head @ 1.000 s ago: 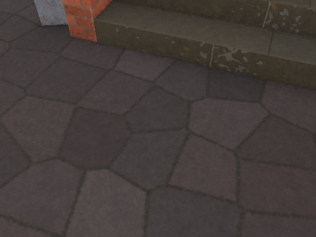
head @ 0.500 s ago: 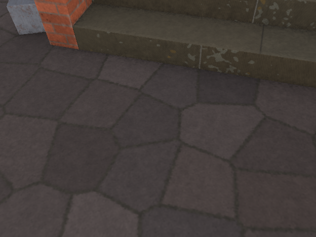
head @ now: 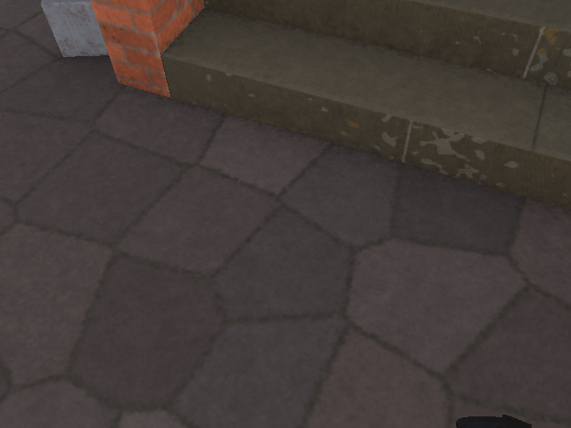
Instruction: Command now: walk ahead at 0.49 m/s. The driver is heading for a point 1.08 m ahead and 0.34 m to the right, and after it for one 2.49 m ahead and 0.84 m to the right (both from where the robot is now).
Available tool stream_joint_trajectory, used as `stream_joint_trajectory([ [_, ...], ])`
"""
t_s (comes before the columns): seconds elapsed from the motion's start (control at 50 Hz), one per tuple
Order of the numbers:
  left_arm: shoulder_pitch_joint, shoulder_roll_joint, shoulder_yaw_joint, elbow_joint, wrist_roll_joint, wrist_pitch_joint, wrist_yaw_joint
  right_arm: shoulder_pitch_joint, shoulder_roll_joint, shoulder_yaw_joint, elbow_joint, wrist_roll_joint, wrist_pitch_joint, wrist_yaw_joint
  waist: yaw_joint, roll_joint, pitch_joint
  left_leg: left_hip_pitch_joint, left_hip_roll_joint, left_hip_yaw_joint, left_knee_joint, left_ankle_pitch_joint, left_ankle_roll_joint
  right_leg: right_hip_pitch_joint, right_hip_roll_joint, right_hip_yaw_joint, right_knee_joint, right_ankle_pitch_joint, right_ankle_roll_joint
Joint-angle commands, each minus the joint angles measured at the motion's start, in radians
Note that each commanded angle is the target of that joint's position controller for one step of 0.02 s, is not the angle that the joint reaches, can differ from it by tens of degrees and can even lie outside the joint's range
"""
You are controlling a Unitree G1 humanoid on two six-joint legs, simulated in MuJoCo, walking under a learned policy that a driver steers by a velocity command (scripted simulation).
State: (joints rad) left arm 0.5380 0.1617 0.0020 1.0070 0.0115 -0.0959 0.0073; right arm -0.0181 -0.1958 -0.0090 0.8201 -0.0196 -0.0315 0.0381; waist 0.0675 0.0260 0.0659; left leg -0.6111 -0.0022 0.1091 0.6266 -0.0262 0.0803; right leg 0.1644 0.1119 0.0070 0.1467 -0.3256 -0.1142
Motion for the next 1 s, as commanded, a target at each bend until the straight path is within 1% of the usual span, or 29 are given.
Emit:
stream_joint_trajectory([
  [0.02,0.010,0.163,0.029,-0.014,0.005,-0.010,0.017,0.034,-0.103,-0.026,-0.033,0.003,-0.018,-0.019,-0.088,-0.113,-0.017,0.186,-0.068,0.022,-0.047,-0.062,0.052,-0.047,-0.295,0.057,0.175,1.194,0.006],
  [0.04,-0.002,0.175,0.032,-0.010,0.011,-0.004,0.021,0.146,-0.123,-0.037,0.006,0.004,-0.023,-0.028,-0.133,-0.119,-0.071,0.284,-0.087,0.012,-0.066,-0.103,0.071,-0.033,-0.294,0.055,0.308,1.253,0.009],
  [0.06,-0.030,0.192,0.036,-0.012,0.009,0.002,0.019,0.296,-0.140,-0.049,0.056,0.003,-0.031,-0.037,-0.200,-0.112,-0.136,0.456,-0.079,-0.004,-0.137,-0.073,0.095,-0.085,-0.282,0.045,0.486,1.193,0.010],
  [0.08,-0.055,0.179,0.031,-0.033,0.003,0.000,0.012,0.448,-0.185,-0.067,0.091,-0.017,-0.036,-0.051,-0.263,-0.066,-0.224,0.694,0.056,-0.147,-0.156,-0.162,0.143,-0.263,-0.247,0.029,0.732,0.910,0.003],
  [0.1,0.047,0.065,0.011,-0.052,-0.013,0.001,0.002,0.513,-0.275,-0.090,0.098,-0.043,-0.035,-0.052,-0.195,0.144,-0.332,0.960,0.361,-0.595,-0.157,-0.195,0.280,-0.601,-0.081,-0.032,1.139,0.061,0.033],
  [0.12,0.041,0.148,0.033,-0.035,-0.001,0.006,0.001,0.459,-0.215,-0.082,0.101,0.000,-0.026,-0.035,-0.180,0.061,-0.320,0.922,0.398,-0.842,-0.327,-0.346,0.336,-0.772,-0.027,0.046,1.282,-0.163,0.018],
  [0.14,-0.066,0.171,0.041,-0.073,0.007,0.004,-0.001,0.332,-0.173,-0.072,0.081,0.017,-0.026,-0.031,-0.129,0.013,-0.126,0.746,0.359,-0.678,-0.395,-0.422,0.294,-0.833,-0.103,0.063,1.234,-0.049,0.007],
  [0.18,-0.139,0.148,0.043,-0.085,0.013,0.007,-0.011,0.265,-0.088,-0.050,0.087,0.008,-0.045,-0.025,-0.073,-0.048,0.004,0.506,0.279,-0.492,-0.466,-0.250,0.227,-0.753,-0.160,0.057,1.124,0.027,0.012],
  [0.22,-0.109,0.094,0.033,-0.074,0.027,0.033,-0.024,0.297,-0.060,-0.038,0.122,0.007,-0.064,-0.031,-0.028,-0.024,0.004,0.401,0.217,-0.369,-0.495,-0.138,0.180,-0.656,-0.187,0.047,1.042,0.043,0.036],
  [0.28,-0.187,0.089,0.034,-0.104,0.028,0.050,-0.035,0.369,-0.102,-0.044,0.162,0.012,-0.082,-0.030,-0.025,0.001,0.021,0.387,0.186,-0.274,-0.526,-0.029,0.169,-0.711,-0.213,0.007,0.951,0.117,0.062],
  [0.34,-0.343,0.102,0.033,-0.153,0.022,0.054,-0.037,0.430,-0.109,-0.040,0.180,0.014,-0.079,-0.028,-0.060,0.007,0.045,0.433,0.158,-0.221,-0.538,0.061,0.142,-0.801,-0.231,-0.027,0.802,0.241,0.083],
  [0.4,-0.463,0.090,0.025,-0.186,0.012,0.052,-0.039,0.492,-0.107,-0.034,0.197,0.015,-0.077,-0.030,-0.099,0.024,0.040,0.489,0.141,-0.181,-0.521,0.150,0.107,-0.794,-0.212,-0.058,0.641,0.335,0.091],
  [0.48,-0.581,0.093,0.020,-0.219,0.009,0.050,-0.038,0.567,-0.112,-0.030,0.222,0.005,-0.072,-0.041,-0.139,0.039,0.041,0.631,0.168,-0.177,-0.478,0.235,0.110,-0.807,-0.179,-0.077,0.513,0.339,0.080],
  [0.52,-0.613,0.100,0.022,-0.234,0.009,0.045,-0.037,0.575,-0.124,-0.032,0.232,-0.004,-0.069,-0.048,-0.138,0.045,0.045,0.709,0.200,-0.170,-0.449,0.285,0.120,-0.816,-0.167,-0.079,0.469,0.286,0.061],
  [0.56,-0.596,0.109,0.027,-0.233,0.009,0.038,-0.035,0.556,-0.132,-0.035,0.237,-0.008,-0.067,-0.056,-0.114,0.050,0.040,0.746,0.222,-0.137,-0.399,0.402,0.107,-0.752,-0.143,-0.092,0.423,0.208,0.025],
  [0.58,-0.547,0.115,0.033,-0.218,0.011,0.035,-0.032,0.539,-0.137,-0.036,0.239,-0.008,-0.066,-0.059,-0.086,0.056,0.016,0.745,0.224,-0.111,-0.335,0.542,0.094,-0.668,-0.113,-0.106,0.404,0.166,0.003],
  [0.6,-0.445,0.128,0.043,-0.184,0.013,0.030,-0.026,0.527,-0.146,-0.039,0.241,-0.009,-0.063,-0.061,-0.041,0.058,-0.036,0.741,0.218,-0.086,-0.214,0.663,0.080,-0.546,-0.075,-0.118,0.377,0.145,-0.022],
  [0.62,-0.281,0.148,0.058,-0.126,0.020,0.022,-0.019,0.512,-0.147,-0.039,0.238,-0.006,-0.059,-0.062,0.028,0.032,-0.119,0.686,0.188,-0.043,-0.026,0.665,0.057,-0.353,-0.048,-0.124,0.322,0.176,-0.052],
  [0.64,-0.105,0.213,0.080,-0.081,0.040,0.016,-0.009,0.497,-0.134,-0.032,0.208,0.000,-0.062,-0.063,0.093,-0.018,-0.221,0.477,0.160,-0.013,0.235,0.394,0.035,-0.092,-0.198,0.056,0.322,0.117,-0.108],
  [0.66,-0.017,0.316,0.111,-0.066,0.044,0.022,-0.007,0.580,-0.054,-0.019,0.179,0.032,-0.067,-0.046,0.062,-0.260,-0.335,0.089,-0.035,0.030,0.643,-0.247,-0.020,0.181,-0.478,0.591,0.230,0.047,-0.276],
  [0.68,-0.090,0.273,0.104,-0.064,0.002,0.036,-0.020,0.516,-0.130,-0.041,0.174,0.005,-0.072,-0.045,0.035,-0.149,-0.303,-0.040,-0.029,-0.126,0.731,-0.436,-0.007,0.152,-0.463,0.706,0.139,0.073,-0.267],
  [0.7,-0.195,0.243,0.097,-0.083,-0.007,0.037,-0.023,0.413,-0.138,-0.045,0.130,0.004,-0.082,-0.039,-0.004,-0.108,-0.158,-0.092,0.026,-0.145,0.703,-0.340,-0.001,0.019,-0.431,0.545,0.126,0.109,-0.238],
  [0.72,-0.243,0.195,0.087,-0.088,-0.002,0.033,-0.026,0.361,-0.132,-0.043,0.115,0.003,-0.092,-0.036,-0.025,-0.040,-0.093,-0.060,0.057,-0.144,0.642,-0.274,-0.007,-0.102,-0.393,0.454,0.101,0.231,-0.212],
  [0.74,-0.262,0.171,0.081,-0.088,-0.002,0.029,-0.023,0.343,-0.118,-0.044,0.107,-0.005,-0.084,-0.036,-0.057,-0.022,-0.055,-0.016,0.078,-0.147,0.581,-0.256,-0.018,-0.191,-0.348,0.386,0.086,0.314,-0.183],
  [0.76,-0.270,0.149,0.074,-0.079,-0.005,0.023,-0.018,0.350,-0.106,-0.042,0.098,-0.018,-0.067,-0.034,-0.088,-0.033,-0.051,0.038,0.092,-0.148,0.532,-0.252,-0.034,-0.255,-0.308,0.330,0.071,0.367,-0.161],
  [0.78,-0.259,0.151,0.073,-0.075,-0.008,0.016,-0.016,0.353,-0.093,-0.041,0.092,-0.024,-0.051,-0.032,-0.099,-0.045,-0.058,0.069,0.090,-0.144,0.500,-0.255,-0.049,-0.285,-0.290,0.304,0.065,0.400,-0.156],
  [0.84,-0.204,0.193,0.083,-0.062,-0.015,0.007,-0.011,0.286,-0.086,-0.040,0.053,-0.029,-0.023,-0.024,-0.100,-0.059,-0.041,0.045,0.088,-0.117,0.410,-0.211,-0.088,-0.340,-0.254,0.269,0.031,0.391,-0.161],
  [0.9,-0.140,0.193,0.083,-0.055,-0.012,0.014,-0.012,0.124,-0.101,-0.041,-0.011,-0.023,-0.016,-0.023,-0.055,-0.070,0.002,-0.033,0.089,-0.106,0.270,-0.090,-0.117,-0.337,-0.236,0.283,0.003,0.356,-0.137],
  [1.0,-0.045,0.199,0.085,-0.053,-0.005,0.020,-0.008,-0.047,-0.107,-0.034,-0.082,-0.014,-0.020,-0.015,0.010,-0.088,-0.008,-0.077,0.058,-0.116,0.104,0.031,-0.117,-0.217,-0.230,0.310,0.045,0.427,-0.106],
])
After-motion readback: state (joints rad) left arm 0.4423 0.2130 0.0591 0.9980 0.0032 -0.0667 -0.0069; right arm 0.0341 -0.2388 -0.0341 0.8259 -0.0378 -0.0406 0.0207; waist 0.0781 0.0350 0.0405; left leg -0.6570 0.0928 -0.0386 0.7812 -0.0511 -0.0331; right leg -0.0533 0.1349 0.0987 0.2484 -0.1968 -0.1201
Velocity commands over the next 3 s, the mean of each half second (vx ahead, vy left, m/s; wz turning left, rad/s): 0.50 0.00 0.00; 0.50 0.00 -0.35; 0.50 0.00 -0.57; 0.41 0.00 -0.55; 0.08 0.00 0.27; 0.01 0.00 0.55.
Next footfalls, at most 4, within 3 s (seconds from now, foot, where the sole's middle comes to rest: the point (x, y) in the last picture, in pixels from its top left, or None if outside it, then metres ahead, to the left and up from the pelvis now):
0.08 left None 0.22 0.06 -0.77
0.62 right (374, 398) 0.52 -0.11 -0.77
1.20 left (329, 270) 0.85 0.00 -0.77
1.72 right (439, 243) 0.95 -0.30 -0.77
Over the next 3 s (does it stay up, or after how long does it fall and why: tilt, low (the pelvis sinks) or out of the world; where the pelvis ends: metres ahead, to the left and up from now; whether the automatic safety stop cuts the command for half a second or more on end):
stays up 0.88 -0.26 0.01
